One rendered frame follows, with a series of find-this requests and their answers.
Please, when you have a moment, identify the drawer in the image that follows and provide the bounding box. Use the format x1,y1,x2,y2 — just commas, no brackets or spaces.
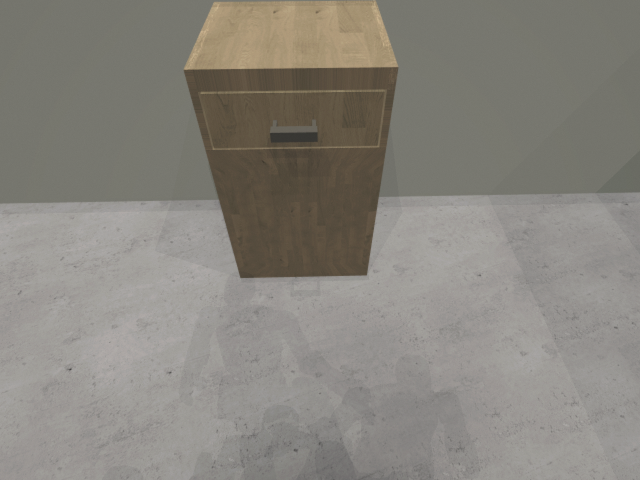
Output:
200,89,385,148

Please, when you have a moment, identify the handle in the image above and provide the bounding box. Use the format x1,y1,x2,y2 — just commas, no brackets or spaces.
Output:
270,119,318,143

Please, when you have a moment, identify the cabinet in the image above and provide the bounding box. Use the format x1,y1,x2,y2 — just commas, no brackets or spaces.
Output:
183,1,398,278

